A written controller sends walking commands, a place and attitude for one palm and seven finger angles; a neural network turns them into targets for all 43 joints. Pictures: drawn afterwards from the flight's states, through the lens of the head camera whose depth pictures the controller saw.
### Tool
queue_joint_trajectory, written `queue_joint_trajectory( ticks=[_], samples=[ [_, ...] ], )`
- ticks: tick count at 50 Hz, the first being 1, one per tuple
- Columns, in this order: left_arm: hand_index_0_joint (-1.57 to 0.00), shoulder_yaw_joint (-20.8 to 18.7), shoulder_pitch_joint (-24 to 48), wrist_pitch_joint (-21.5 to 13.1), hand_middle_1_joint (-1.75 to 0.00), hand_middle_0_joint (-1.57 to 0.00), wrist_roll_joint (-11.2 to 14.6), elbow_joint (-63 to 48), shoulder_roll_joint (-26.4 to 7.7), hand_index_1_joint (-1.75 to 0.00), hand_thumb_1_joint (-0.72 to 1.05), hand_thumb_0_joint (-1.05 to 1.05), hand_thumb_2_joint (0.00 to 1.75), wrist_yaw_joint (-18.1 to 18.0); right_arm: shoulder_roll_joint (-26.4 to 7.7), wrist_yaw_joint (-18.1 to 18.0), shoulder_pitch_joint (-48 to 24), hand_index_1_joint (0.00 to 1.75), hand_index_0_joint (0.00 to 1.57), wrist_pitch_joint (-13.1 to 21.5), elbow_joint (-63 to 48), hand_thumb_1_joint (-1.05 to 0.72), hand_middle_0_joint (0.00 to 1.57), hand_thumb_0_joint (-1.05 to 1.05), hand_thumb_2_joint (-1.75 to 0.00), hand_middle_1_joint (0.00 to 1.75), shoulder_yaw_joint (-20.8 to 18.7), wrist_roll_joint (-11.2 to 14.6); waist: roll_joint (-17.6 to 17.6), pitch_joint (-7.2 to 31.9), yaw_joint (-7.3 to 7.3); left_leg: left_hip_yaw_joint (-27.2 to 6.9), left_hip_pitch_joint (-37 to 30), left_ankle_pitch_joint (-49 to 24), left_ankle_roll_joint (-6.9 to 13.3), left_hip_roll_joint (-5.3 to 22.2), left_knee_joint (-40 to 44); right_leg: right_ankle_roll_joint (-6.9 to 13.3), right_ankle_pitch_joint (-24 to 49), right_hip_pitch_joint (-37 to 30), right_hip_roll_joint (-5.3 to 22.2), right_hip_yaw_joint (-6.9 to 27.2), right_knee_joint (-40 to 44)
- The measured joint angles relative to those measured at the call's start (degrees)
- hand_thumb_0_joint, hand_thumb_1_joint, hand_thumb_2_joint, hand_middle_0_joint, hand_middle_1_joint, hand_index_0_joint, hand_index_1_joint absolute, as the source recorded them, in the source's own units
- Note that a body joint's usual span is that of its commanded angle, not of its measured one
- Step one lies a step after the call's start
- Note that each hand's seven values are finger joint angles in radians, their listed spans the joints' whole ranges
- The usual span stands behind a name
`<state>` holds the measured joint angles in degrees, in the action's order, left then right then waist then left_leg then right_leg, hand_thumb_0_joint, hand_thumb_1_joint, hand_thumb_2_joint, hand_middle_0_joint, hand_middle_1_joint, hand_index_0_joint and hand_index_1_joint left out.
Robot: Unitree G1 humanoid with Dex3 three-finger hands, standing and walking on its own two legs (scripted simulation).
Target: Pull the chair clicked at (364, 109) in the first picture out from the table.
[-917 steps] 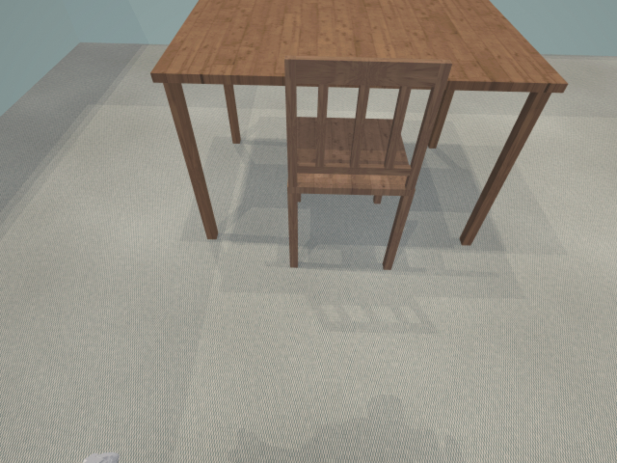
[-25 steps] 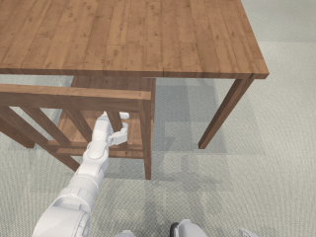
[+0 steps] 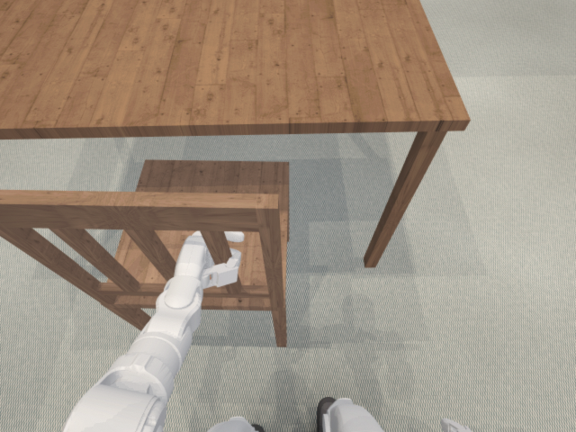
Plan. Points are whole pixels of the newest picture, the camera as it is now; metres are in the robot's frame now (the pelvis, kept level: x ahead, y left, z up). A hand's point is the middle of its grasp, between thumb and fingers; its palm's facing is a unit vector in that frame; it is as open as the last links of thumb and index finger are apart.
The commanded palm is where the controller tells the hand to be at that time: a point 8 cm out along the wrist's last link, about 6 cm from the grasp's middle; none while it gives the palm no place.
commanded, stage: step backward, pulling the chair out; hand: left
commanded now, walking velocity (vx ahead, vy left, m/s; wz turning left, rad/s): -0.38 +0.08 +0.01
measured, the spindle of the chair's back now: (163, 261) +0.39 +0.22 -0.10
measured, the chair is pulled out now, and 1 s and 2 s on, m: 0.12 0.18 0.27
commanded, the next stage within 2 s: none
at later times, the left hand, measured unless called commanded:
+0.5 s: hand (234, 292) +0.32 +0.08 -0.06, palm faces -0.09 -0.98 -0.15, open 5.8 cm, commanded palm +0.33 +0.14 -0.05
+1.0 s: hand (229, 301) +0.30 +0.09 -0.06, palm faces -0.10 -0.98 -0.16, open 5.8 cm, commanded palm +0.31 +0.15 -0.05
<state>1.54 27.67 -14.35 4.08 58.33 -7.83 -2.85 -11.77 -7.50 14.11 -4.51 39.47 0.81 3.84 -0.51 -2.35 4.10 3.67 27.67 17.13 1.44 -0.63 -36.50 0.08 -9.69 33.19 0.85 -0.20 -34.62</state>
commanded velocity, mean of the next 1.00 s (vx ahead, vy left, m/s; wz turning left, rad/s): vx -0.38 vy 0.02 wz -0.02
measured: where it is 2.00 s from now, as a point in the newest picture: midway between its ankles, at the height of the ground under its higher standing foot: outside the picture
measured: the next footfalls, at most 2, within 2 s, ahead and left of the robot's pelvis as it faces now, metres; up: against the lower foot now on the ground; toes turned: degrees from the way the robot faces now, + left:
right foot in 1.24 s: +0.02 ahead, -0.12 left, +0.00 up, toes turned -2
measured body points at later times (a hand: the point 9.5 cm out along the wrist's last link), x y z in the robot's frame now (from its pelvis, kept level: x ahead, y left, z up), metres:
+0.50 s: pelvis -0.03 +0.00 -0.01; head +0.03 -0.02 +0.43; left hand +0.32 +0.14 -0.04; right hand +0.06 -0.25 -0.15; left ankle +0.01 +0.10 -0.72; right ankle +0.08 -0.12 -0.72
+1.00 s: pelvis -0.06 +0.00 -0.01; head +0.02 -0.01 +0.44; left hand +0.30 +0.14 -0.04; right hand +0.04 -0.24 -0.14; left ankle -0.05 +0.13 -0.72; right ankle +0.06 -0.12 -0.72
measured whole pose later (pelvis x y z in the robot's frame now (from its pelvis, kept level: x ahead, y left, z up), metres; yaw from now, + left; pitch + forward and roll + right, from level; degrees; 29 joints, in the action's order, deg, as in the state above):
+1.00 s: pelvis -0.06 +0.00 -0.01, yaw +1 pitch +3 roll +2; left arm 3.0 30.2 -12.2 3.1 60.2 -6.7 -4.4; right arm -11.9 -7.4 11.9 -0.1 42.4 0.4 2.6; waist 0.4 -6.2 3.7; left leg 3.3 23.5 20.2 -1.0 0.6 -39.9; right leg -0.2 -8.0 32.2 3.5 -0.7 -36.9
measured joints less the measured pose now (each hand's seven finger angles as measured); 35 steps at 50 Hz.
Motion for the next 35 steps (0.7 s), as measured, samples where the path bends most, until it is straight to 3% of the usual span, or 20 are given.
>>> queue_joint_trajectory(
  ticks=[10,15,20,25,32,34,35],
  samples=[
    [-0.49,1.8,0.5,-1.1,-1.17,-0.34,-0.2,2.6,2.5,-1.45,0.63,0.10,0.78,-1.6,-2.8,-0.1,-0.6,0.30,0.20,4.1,2.8,-0.90,0.20,0.01,-0.89,0.30,-0.6,0.5,-0.8,-1.6,0.03,-0.6,-1.2,-1.9,-0.5,-0.4,1.4,0.0,2.5,-2.3,0.8,-1.1,2.7],
    [-0.49,3.8,-0.3,-0.7,-1.18,-0.33,-0.4,2.2,2.7,-1.45,0.64,0.10,0.77,-2.0,-3.9,-0.8,0.4,0.30,0.20,4.9,3.0,-0.90,0.20,0.01,-0.89,0.30,-0.6,0.6,0.5,-1.5,-0.64,0.7,-2.4,-3.6,0.9,-0.9,3.1,-0.7,1.6,-2.5,1.6,-0.4,2.5],
    [-0.49,4.1,-0.2,0.6,-1.19,-0.33,-0.2,1.5,1.7,-1.45,0.63,0.10,0.78,-1.5,-2.5,-1.0,0.4,0.30,0.20,4.7,2.4,-0.90,0.20,0.01,-0.89,0.30,-0.2,0.0,2.0,-1.9,-1.39,2.1,-2.8,-2.1,1.0,-1.4,0.4,-0.5,0.9,-1.5,2.4,0.6,-2.0],
    [-0.49,2.6,0.4,1.5,-1.19,-0.36,0.2,1.6,1.4,-1.45,0.61,0.10,0.80,-1.5,-0.8,-0.6,-0.5,0.30,0.20,4.7,2.2,-0.90,0.20,0.01,-0.89,0.30,0.5,-0.2,0.9,-2.5,-1.60,1.8,-1.5,0.0,0.2,-0.7,-4.0,0.2,-1.0,-0.2,1.9,0.3,-6.3],
    [-0.49,1.1,1.9,0.8,-1.20,-0.35,-0.4,2.6,2.5,-1.45,0.61,0.11,0.81,-2.3,-1.4,0.9,-1.6,0.30,0.20,6.0,3.8,-0.90,0.20,0.01,-0.89,0.30,0.3,-0.4,0.2,-3.8,-0.03,-3.1,-1.6,10.9,-2.1,-1.8,-8.3,0.5,2.1,-1.7,2.9,-1.5,-0.9],
    [-0.49,1.8,2.4,1.3,-1.20,-0.34,-0.9,2.4,2.8,-1.45,0.62,0.11,0.80,-2.4,-2.4,0.9,-1.3,0.30,0.20,6.3,4.1,-0.90,0.20,0.01,-0.89,0.30,0.3,-0.5,0.3,-3.6,0.54,-3.9,-4.6,8.5,-2.1,-0.9,-3.0,0.0,3.2,-1.8,3.5,-2.2,0.7],
    [-0.49,2.3,2.9,1.7,-1.21,-0.33,-1.1,2.1,2.9,-1.45,0.62,0.11,0.79,-2.4,-2.8,0.7,-1.2,0.30,0.20,6.3,4.3,-0.90,0.20,0.01,-0.89,0.30,0.2,-0.6,0.4,-3.8,0.95,-3.4,-5.2,3.5,-2.1,-0.4,-0.1,-0.4,3.5,-1.7,4.1,-2.6,1.1]
  ],
)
